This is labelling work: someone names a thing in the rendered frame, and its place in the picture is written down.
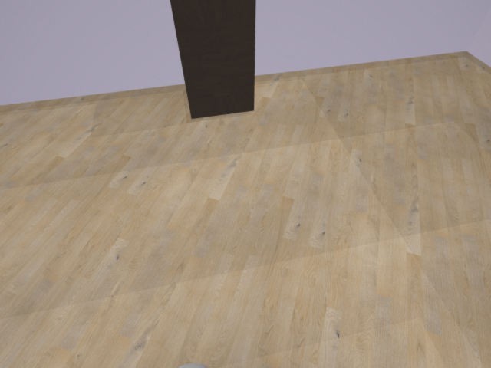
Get cabinet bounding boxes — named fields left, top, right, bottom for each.
left=170, top=0, right=256, bottom=119

